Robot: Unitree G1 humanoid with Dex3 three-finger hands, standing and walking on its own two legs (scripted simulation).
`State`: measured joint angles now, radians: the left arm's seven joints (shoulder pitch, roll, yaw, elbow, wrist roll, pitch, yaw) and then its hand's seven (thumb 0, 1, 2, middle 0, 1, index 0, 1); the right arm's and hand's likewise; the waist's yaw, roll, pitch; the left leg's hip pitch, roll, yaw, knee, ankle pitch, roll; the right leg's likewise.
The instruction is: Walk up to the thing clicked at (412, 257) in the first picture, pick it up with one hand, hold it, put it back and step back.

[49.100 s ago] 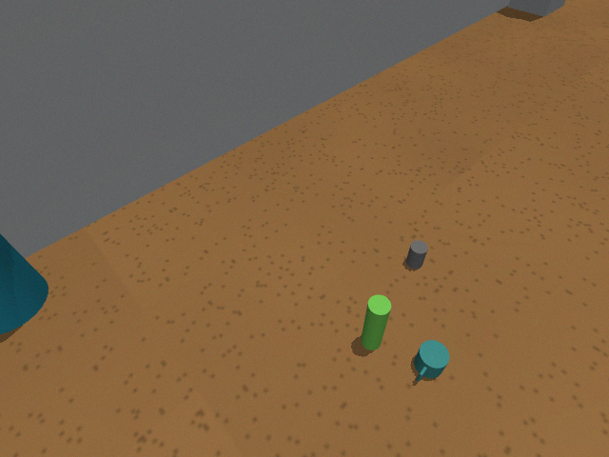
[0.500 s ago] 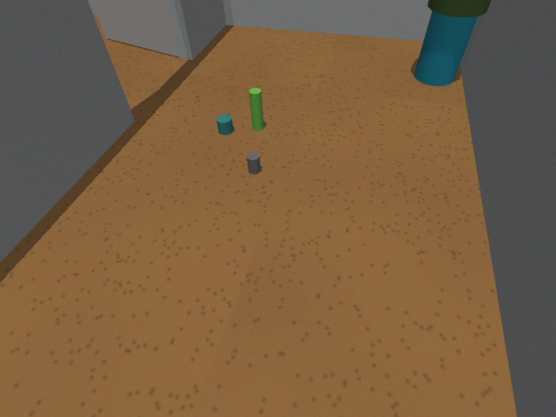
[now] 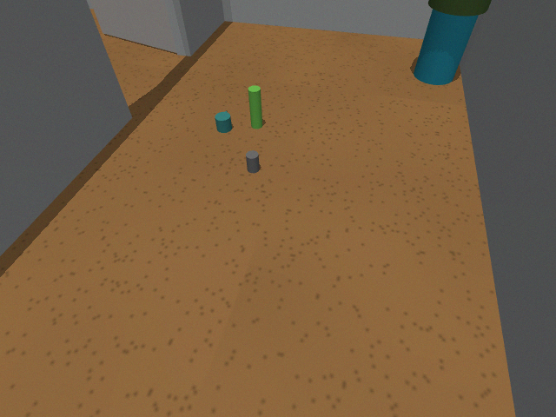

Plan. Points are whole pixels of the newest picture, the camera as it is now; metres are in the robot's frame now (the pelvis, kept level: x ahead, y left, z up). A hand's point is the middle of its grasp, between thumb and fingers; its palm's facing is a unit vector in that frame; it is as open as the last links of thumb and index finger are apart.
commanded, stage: stand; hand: left
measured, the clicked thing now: (252, 162) +1.46 +0.13 -0.73
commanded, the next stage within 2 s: walk up in 1.40 s
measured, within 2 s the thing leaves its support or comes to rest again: neither
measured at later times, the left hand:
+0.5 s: hand out of the picture +0.08 +0.25 -0.16, palm faces -0.02 -0.94 -0.35, open 7.4 cm
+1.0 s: hand out of the picture +0.07 +0.25 -0.16, palm faces -0.02 -0.94 -0.35, open 7.4 cm
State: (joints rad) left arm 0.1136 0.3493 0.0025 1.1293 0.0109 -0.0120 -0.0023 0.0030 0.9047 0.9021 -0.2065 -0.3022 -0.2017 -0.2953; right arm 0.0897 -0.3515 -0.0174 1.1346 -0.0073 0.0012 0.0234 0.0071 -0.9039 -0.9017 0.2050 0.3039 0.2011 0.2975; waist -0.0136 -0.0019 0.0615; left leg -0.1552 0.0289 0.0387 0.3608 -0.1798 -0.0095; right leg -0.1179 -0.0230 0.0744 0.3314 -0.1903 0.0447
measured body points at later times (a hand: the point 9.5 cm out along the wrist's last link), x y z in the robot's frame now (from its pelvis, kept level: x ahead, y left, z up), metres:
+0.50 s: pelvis +0.01 +0.00 +0.00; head +0.02 +0.00 +0.45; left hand +0.08 +0.30 -0.13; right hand +0.09 -0.30 -0.13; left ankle +0.01 +0.12 -0.75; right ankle +0.00 -0.15 -0.75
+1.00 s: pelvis +0.00 +0.00 +0.00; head +0.01 +0.00 +0.45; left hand +0.07 +0.30 -0.13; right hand +0.08 -0.31 -0.13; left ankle +0.01 +0.12 -0.75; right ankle +0.00 -0.15 -0.75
